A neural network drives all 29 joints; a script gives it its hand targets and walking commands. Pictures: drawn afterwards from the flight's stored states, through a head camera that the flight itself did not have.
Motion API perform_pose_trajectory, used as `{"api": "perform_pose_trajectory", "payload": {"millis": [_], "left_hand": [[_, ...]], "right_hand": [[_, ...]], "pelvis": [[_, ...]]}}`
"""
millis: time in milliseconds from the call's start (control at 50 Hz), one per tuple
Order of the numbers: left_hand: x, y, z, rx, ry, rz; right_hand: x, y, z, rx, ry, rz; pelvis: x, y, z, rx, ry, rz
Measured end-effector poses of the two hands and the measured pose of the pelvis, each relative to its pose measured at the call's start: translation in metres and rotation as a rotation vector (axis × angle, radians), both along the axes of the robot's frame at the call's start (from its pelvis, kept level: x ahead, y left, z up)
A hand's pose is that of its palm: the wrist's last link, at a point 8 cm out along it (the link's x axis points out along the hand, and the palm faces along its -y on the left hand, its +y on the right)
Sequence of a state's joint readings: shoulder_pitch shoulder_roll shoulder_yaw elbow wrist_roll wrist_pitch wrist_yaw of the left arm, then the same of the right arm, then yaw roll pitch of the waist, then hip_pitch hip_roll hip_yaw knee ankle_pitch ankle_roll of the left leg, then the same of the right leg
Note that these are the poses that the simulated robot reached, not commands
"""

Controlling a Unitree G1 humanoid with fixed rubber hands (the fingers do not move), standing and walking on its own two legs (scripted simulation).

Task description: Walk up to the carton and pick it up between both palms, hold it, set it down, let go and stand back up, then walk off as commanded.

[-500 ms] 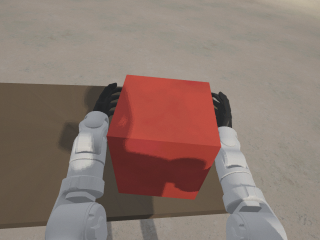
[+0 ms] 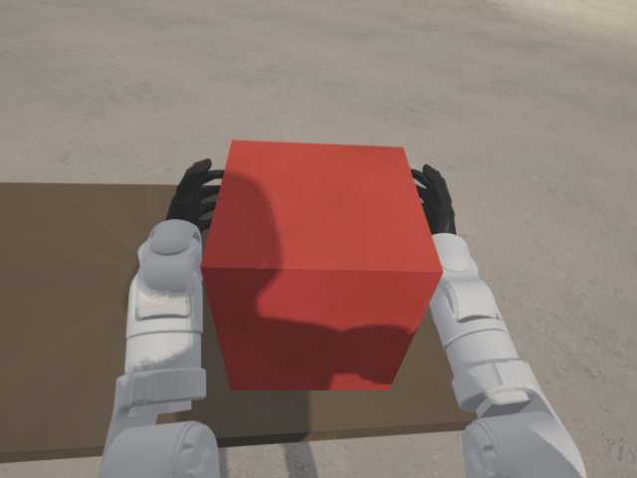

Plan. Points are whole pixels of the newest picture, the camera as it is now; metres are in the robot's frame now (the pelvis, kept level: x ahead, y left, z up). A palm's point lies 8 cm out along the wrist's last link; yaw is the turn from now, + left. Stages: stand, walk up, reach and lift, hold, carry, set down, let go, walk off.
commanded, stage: reach and lift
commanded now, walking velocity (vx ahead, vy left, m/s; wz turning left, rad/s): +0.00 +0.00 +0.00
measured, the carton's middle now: (314, 272) +0.35 -0.03 +0.12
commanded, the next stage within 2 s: hold in 1.28 s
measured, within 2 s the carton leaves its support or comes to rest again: neither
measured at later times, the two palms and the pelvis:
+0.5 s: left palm (164, 200) +0.37 +0.14 +0.22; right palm (429, 194) +0.37 -0.16 +0.22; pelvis -0.01 +0.00 +0.00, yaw +0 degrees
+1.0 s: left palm (164, 191) +0.37 +0.14 +0.23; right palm (439, 183) +0.37 -0.17 +0.24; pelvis +0.00 -0.01 +0.00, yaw +0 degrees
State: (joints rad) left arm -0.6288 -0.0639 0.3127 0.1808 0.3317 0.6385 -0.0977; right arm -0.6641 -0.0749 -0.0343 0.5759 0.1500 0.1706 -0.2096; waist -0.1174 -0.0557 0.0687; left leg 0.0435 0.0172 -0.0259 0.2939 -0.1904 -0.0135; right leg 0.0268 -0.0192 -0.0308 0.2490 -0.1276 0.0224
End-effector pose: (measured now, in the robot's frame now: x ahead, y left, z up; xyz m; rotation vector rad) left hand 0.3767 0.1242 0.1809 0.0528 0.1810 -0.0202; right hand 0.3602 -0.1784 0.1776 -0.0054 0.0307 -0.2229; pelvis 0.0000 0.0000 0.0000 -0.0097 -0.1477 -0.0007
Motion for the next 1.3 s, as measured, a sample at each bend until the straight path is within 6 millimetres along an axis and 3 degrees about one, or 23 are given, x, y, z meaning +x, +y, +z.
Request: {"api": "perform_pose_trajectory", "payload": {"millis": [180, 360, 700, 1020, 1300], "left_hand": [[-0.008, 0.011, 0.017, -0.023, -0.003, 0.026], [-0.008, 0.018, 0.035, -0.031, -0.028, 0.049], [0.0, 0.016, 0.033, -0.028, -0.005, 0.061], [-0.012, 0.013, 0.055, -0.03, -0.046, 0.058], [-0.014, 0.022, 0.065, -0.045, -0.028, 0.08]], "right_hand": [[-0.001, 0.011, 0.018, 0.007, -0.004, 0.022], [0.006, 0.018, 0.045, -0.006, -0.026, 0.048], [0.018, 0.015, 0.042, 0.015, 0.0, 0.065], [0.006, 0.012, 0.067, 0.017, -0.035, 0.064], [0.012, 0.021, 0.081, 0.021, -0.011, 0.089]], "pelvis": [[-0.012, 0.002, 0.0, 0.004, 0.001, -0.007], [-0.011, -0.003, 0.0, 0.001, -0.005, 0.008], [0.001, -0.006, -0.001, -0.004, -0.008, 0.01], [-0.002, -0.006, -0.001, -0.005, -0.018, 0.0], [-0.008, -0.011, -0.001, -0.002, -0.001, 0.011]]}}
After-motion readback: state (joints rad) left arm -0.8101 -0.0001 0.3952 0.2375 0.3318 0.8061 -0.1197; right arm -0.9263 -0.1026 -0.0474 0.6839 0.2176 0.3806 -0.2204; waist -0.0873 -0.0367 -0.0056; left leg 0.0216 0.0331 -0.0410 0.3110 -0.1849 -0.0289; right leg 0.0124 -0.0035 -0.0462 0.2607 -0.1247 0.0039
